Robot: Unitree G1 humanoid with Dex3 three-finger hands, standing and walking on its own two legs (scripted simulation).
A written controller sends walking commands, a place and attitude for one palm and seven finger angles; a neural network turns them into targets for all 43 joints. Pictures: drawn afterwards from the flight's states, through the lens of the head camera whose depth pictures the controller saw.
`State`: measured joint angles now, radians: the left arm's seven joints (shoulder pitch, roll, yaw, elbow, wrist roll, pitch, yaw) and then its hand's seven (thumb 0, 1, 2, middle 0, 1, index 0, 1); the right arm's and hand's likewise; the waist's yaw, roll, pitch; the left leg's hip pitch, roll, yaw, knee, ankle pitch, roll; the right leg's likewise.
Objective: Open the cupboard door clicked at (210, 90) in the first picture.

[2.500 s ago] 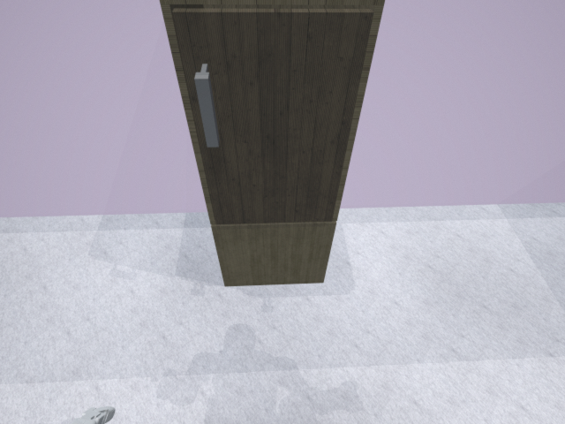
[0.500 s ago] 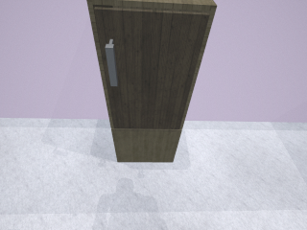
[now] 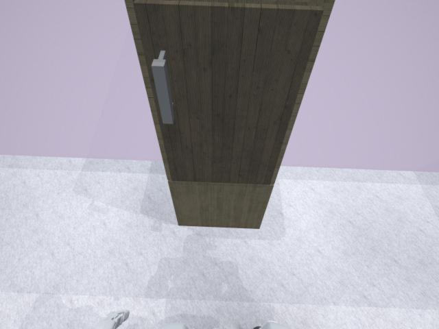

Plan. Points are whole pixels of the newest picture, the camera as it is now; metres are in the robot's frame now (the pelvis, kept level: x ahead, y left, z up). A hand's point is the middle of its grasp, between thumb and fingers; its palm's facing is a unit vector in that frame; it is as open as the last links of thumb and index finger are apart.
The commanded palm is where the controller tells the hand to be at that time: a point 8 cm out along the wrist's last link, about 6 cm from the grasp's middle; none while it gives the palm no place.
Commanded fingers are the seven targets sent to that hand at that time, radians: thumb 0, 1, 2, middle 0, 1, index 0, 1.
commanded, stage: come to a stop and stand still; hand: left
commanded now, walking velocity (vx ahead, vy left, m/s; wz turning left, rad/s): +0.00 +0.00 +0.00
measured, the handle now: (165, 88) +0.59 +0.15 +0.09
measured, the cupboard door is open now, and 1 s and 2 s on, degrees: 0 0 0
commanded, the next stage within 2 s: look again from close up in 0.76 s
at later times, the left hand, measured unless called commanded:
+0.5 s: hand out of the picture -0.03 +0.22 -0.16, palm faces -0.02 -0.98 -0.20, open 7.4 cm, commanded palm none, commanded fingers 0.00 0.90 0.90 -0.20 -0.30 -0.20 -0.30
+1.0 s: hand out of the picture -0.04 +0.20 -0.16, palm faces -0.03 -0.98 -0.18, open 7.4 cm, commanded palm none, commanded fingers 0.00 0.90 0.90 -0.20 -0.30 -0.20 -0.30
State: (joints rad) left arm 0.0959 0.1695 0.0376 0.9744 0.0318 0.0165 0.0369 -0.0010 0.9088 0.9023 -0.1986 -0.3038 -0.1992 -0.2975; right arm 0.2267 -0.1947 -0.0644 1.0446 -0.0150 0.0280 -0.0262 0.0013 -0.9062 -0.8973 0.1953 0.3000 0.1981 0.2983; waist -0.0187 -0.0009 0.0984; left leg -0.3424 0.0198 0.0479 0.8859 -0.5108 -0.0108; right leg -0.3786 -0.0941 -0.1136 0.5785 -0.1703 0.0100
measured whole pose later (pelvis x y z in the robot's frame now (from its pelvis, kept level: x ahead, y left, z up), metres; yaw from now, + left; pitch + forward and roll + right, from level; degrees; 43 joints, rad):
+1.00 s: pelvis -0.03 +0.04 +0.01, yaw -1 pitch +0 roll -1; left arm 0.32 0.12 -0.02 1.11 0.02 -0.02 0.04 0.00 0.91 0.90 -0.20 -0.30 -0.20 -0.30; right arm 0.33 -0.14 0.00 1.08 -0.02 0.00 0.00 0.00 -0.90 -0.90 0.20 0.30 0.20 0.30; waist -0.02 0.02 0.03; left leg -0.27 -0.02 0.11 0.52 -0.24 0.07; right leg -0.22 -0.04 -0.04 0.51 -0.28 0.02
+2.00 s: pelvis +0.06 +0.00 +0.00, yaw -3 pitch +1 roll -1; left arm 0.41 0.11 0.00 1.11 0.02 -0.03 0.04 0.00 0.90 0.90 -0.20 -0.30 -0.20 -0.30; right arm 0.21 -0.16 -0.02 1.07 -0.01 -0.02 -0.03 0.01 -0.93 -0.90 0.20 0.30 0.20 0.30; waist 0.03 -0.02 0.05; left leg -0.33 0.02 0.09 0.61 -0.23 0.03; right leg -0.13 0.03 -0.06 0.54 -0.42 -0.03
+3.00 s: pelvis +0.04 -0.02 +0.01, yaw -3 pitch -1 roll +0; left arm 0.28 0.15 -0.01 1.06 0.01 -0.02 0.03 0.00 0.90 0.90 -0.20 -0.30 -0.20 -0.30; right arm 0.31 -0.16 0.02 1.07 -0.02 0.00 -0.01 0.02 -0.92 -0.90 0.20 0.30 0.20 0.30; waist -0.01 0.03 0.03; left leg -0.24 0.00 0.06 0.52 -0.27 0.02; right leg -0.20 -0.04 -0.06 0.53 -0.32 0.00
